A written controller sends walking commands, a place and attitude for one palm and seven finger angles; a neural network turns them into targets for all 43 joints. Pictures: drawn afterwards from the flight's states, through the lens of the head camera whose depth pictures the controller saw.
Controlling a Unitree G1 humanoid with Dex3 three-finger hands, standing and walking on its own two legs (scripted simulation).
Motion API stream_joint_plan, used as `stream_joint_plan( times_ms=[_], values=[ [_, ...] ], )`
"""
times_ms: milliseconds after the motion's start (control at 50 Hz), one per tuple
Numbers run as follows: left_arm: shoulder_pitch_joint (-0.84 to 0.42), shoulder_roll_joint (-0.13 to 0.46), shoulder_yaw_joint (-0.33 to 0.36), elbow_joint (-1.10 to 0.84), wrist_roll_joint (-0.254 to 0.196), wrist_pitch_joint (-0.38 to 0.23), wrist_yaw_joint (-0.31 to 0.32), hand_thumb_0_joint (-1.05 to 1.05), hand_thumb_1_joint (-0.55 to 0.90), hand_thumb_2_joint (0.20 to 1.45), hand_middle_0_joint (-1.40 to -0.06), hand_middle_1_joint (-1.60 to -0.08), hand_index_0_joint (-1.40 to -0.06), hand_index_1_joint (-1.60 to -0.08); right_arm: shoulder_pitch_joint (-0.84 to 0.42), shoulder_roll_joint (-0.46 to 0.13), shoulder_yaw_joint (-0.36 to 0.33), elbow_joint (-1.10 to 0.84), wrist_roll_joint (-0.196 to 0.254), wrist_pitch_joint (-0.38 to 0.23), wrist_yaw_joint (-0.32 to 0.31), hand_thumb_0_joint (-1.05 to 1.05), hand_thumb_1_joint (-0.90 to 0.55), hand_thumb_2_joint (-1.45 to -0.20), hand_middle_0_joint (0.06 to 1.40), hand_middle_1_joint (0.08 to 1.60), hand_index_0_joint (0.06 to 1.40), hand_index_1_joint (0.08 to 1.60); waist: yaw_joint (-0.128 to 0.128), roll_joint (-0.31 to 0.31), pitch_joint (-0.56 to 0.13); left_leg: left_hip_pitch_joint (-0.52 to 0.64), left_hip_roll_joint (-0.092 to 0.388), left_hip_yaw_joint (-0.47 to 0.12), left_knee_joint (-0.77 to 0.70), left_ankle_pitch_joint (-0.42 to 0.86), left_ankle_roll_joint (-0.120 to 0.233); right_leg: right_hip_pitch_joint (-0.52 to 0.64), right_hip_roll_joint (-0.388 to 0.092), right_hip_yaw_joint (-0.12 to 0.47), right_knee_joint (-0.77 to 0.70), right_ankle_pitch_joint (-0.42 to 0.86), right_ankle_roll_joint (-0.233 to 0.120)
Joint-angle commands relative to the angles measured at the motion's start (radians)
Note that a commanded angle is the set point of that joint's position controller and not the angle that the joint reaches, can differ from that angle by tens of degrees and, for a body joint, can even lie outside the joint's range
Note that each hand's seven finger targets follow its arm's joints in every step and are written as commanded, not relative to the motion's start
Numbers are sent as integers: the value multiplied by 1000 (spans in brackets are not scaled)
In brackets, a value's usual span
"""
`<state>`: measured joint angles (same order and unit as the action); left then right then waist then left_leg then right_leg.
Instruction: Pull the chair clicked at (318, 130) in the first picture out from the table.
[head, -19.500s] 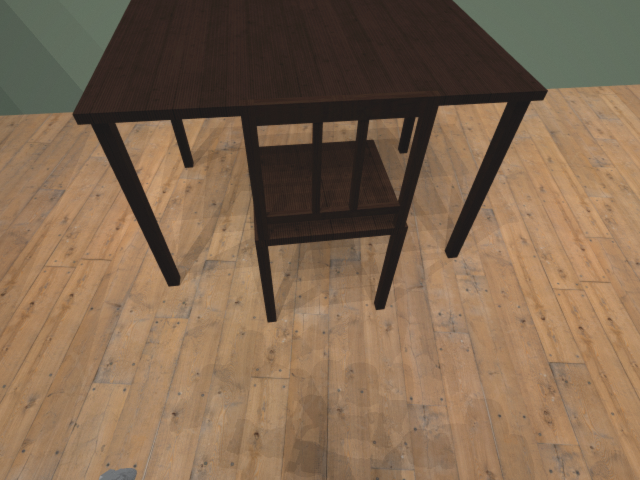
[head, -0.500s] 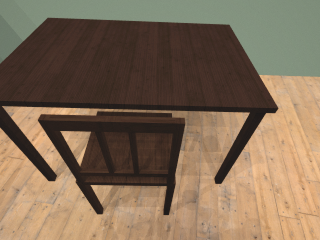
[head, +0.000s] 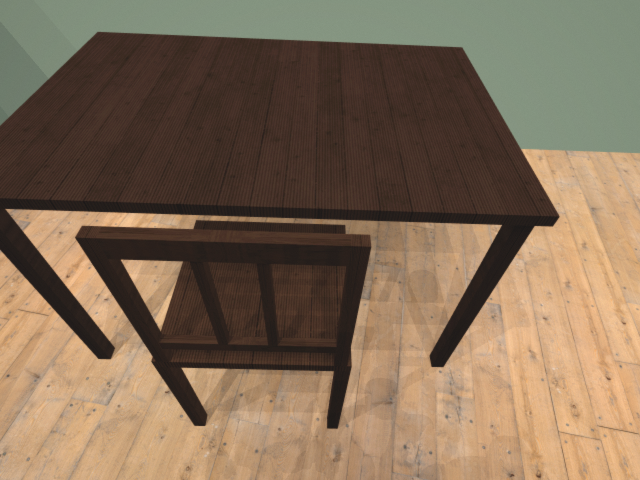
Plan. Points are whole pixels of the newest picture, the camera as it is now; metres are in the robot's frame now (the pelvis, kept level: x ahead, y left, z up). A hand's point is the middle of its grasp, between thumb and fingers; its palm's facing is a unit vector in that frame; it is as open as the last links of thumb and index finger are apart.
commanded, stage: raise the hand toward the chair's back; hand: left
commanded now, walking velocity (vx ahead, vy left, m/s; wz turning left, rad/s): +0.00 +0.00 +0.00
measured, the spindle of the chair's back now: (212, 304) +0.41 +0.21 -0.11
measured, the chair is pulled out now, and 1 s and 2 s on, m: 0.00 0.00 0.00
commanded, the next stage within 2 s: none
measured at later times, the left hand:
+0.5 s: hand out of the picture +0.11 +0.16 -0.09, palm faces +0.20 -0.98 -0.05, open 10.0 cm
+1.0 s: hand (193, 441) +0.18 +0.17 -0.05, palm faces +0.09 -0.99 -0.07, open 14.4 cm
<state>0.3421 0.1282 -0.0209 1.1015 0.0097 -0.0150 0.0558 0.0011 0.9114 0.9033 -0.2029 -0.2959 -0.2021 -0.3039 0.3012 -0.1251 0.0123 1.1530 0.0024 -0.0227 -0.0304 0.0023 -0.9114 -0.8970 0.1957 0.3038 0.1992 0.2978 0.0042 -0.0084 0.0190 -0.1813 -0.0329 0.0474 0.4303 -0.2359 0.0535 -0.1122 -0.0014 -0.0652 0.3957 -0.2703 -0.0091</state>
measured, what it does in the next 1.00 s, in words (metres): lowers itself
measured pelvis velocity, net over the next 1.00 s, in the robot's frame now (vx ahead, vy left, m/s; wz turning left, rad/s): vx -0.04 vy -0.03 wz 0.00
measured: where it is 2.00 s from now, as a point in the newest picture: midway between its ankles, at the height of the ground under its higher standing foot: outside the picture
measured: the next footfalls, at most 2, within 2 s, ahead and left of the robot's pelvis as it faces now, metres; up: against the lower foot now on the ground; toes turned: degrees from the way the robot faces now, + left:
none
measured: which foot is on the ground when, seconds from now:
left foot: down 0.00-1.00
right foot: down 0.00-1.00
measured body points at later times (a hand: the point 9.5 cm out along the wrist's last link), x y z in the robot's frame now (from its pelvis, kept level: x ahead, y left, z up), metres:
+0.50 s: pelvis -0.06 -0.04 -0.11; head -0.01 -0.02 +0.34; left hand +0.10 +0.22 -0.08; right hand +0.20 -0.27 -0.13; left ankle +0.00 +0.08 -0.74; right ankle -0.04 -0.11 -0.74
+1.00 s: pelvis -0.04 -0.03 -0.09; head +0.03 -0.03 +0.35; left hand +0.17 +0.22 -0.04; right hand +0.11 -0.29 -0.19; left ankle +0.00 +0.08 -0.74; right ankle -0.04 -0.11 -0.74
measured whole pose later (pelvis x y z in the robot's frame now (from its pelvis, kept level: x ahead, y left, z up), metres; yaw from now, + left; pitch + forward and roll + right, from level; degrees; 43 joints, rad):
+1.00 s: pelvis -0.04 -0.03 -0.09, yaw +0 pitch +16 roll -2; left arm 0.40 0.21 0.19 0.04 -0.27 -0.47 -0.20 0.00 -0.08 0.48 -0.10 -0.14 -0.10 -0.15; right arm 0.23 -0.26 -0.04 0.63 0.02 -0.21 -0.06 0.01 -0.90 -0.90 0.20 0.30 0.20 0.30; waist -0.02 0.03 -0.14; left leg -0.95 0.03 0.00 1.15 -0.48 0.01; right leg -0.87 0.02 -0.12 1.13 -0.54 -0.07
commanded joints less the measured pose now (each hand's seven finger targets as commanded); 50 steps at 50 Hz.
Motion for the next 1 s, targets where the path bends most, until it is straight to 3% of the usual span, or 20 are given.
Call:
stream_joint_plan(
  times_ms=[0,40,80,120,160,200,220,280,320,440,480,540,600,640,680,720,780,820,900,980],
  values=[
    [-291,286,90,-1333,-89,-145,64,0,853,880,-195,-293,-195,-293,-60,-239,-16,-382,5,-253,-73,0,-900,-900,200,300,200,300,-46,325,-274,303,95,-65,-42,602,-82,-126,-12,10,96,188,-43],
    [40,6,-33,-1023,-123,-33,79,0,807,860,-191,-285,-191,-285,-12,-206,-33,-340,16,-301,-20,0,-900,-900,200,300,200,300,-39,138,-185,164,105,-110,-29,535,-81,-226,2,-23,184,-19,-26],
    [-4,-72,-113,-1081,-151,-71,49,0,760,840,-186,-278,-186,-278,-73,-232,-25,-421,29,-313,-33,0,-900,-900,200,300,200,300,-51,-11,-54,2,85,-124,22,217,-60,-266,-6,-38,152,-20,-15],
    [-44,-1,-39,-1048,-156,-168,16,0,713,820,-181,-271,-181,-271,-79,-282,-51,-486,3,-327,-17,0,-900,-900,200,300,200,300,-74,-199,-33,-192,41,-141,140,-51,-30,-391,-4,-37,145,-82,-10],
    [88,-54,-17,-899,-174,-287,-47,0,667,800,-177,-263,-177,-263,-113,-276,-73,-527,-12,-325,0,0,-900,-900,200,300,200,300,-35,-332,-37,-351,35,-142,247,-132,-41,-529,4,-48,239,-187,-11],
    [307,-6,85,-871,-228,-412,-146,0,620,780,-172,-256,-172,-256,-166,-261,-82,-586,-8,-315,32,0,-900,-900,200,300,200,300,59,-274,-95,-435,20,-94,313,-107,-62,-537,2,-32,319,-179,-28],
    [335,26,135,-892,-255,-481,-204,0,597,770,-170,-252,-170,-252,-194,-264,-89,-613,-11,-308,42,0,-900,-900,200,300,200,300,80,-215,-149,-472,13,-71,365,-77,-69,-536,-1,-15,381,-127,-36],
    [328,185,314,-891,-236,-609,-293,0,527,740,-163,-241,-163,-241,-220,-256,-107,-675,-9,-270,68,0,-900,-900,200,300,200,300,118,72,-248,-557,5,-35,488,-25,-77,-577,-12,22,546,-11,-60],
    [207,183,255,-1075,-208,-588,-273,0,480,720,-158,-234,-158,-234,-283,-246,-94,-772,-7,-236,69,0,-900,-900,200,300,200,300,108,122,-269,-610,0,-16,517,-109,-62,-638,-8,36,587,-103,-54],
    [-80,179,217,-1542,-250,-648,-164,0,340,660,-144,-212,-144,-212,-190,-209,-81,-809,-6,-229,10,0,-900,-900,200,300,200,300,-3,155,-418,-589,26,-67,636,-148,-22,-696,4,133,545,-227,-36],
    [-138,163,155,-1550,-255,-677,-195,0,293,640,-139,-205,-139,-205,-170,-213,-65,-771,-6,-249,-12,0,-900,-900,200,300,200,300,-60,85,-406,-618,39,-79,687,-158,-13,-738,8,156,526,-263,-23],
    [-108,135,68,-1383,-271,-636,-316,0,223,610,-132,-194,-132,-194,-167,-236,-46,-726,11,-286,-40,0,-900,-900,200,300,200,300,-103,17,-290,-708,48,-86,721,-222,-8,-760,-2,168,485,-336,-6],
    [-57,179,114,-1177,-287,-483,-417,0,153,580,-125,-183,-125,-183,-166,-245,-37,-714,36,-281,-63,0,-900,-900,200,300,200,300,-88,-59,-258,-789,41,-88,723,-253,-9,-718,-21,204,434,-405,11],
    [-17,244,216,-1165,-305,-375,-435,0,107,560,-121,-175,-121,-175,-194,-245,-40,-736,43,-267,-72,0,-900,-900,200,300,200,300,-25,-62,-344,-775,29,-87,695,-210,-10,-607,-36,212,429,-355,12],
    [57,285,340,-1175,-335,-298,-393,0,60,540,-116,-168,-116,-168,-226,-223,-47,-750,42,-248,-69,0,-900,-900,200,300,200,300,40,-55,-426,-736,22,-92,667,-134,-18,-491,-47,214,442,-219,23],
    [80,246,367,-1316,-353,-295,-315,0,13,520,-111,-161,-111,-161,-214,-193,-52,-763,37,-235,-55,0,-900,-900,200,300,200,300,64,1,-505,-655,26,-89,631,-34,-25,-420,-48,175,483,-7,24],
    [90,229,375,-1370,-327,-367,-200,0,-57,490,-104,-150,-104,-150,-181,-166,-63,-727,21,-233,-36,0,-900,-900,200,300,200,300,63,4,-492,-612,38,-92,597,44,-32,-430,-24,116,528,144,13],
    [77,197,317,-1341,-287,-433,-175,0,-103,470,-100,-142,-100,-142,-167,-168,-71,-700,12,-235,-27,0,-900,-900,200,300,200,300,21,-5,-408,-628,45,-90,600,42,-29,-503,-21,104,541,152,13],
    [17,158,210,-1207,-251,-512,-247,0,-197,430,-90,-128,-90,-128,-158,-211,-70,-672,11,-249,-22,0,-900,-900,200,300,200,300,-45,-18,-285,-694,45,-86,633,-53,-22,-636,-22,118,528,-1,13],
    [31,199,234,-1207,-301,-508,-337,0,-290,390,-81,-113,-81,-113,-141,-247,-80,-693,29,-268,-42,0,-900,-900,200,300,200,300,-26,-3,-382,-641,43,-83,617,-47,-17,-593,-18,115,509,-50,1]
  ],
)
